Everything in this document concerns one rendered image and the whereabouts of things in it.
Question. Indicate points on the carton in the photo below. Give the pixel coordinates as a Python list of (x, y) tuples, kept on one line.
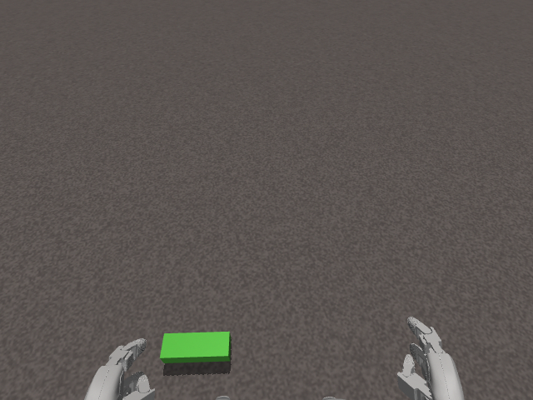
[(196, 347)]

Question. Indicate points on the right robot hand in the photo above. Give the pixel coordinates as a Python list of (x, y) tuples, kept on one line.
[(437, 367)]

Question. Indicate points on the left robot hand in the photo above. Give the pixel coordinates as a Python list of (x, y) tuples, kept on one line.
[(108, 382)]

